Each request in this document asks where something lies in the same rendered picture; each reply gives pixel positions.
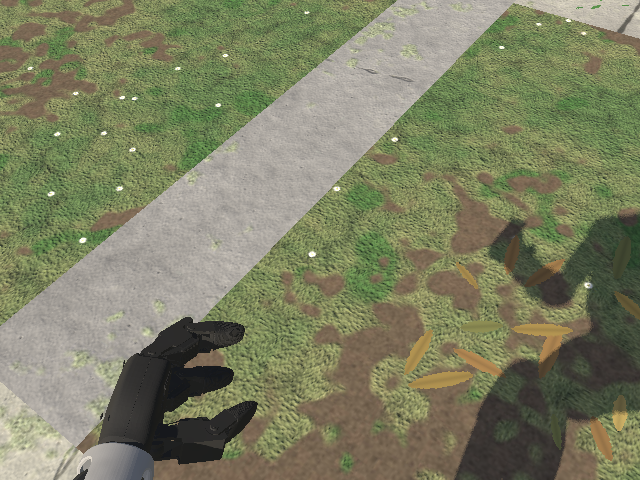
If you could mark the left robot hand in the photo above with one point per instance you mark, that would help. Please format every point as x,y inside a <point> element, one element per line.
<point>155,381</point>

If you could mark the left robot forearm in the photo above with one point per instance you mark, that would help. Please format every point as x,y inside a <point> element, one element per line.
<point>115,461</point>

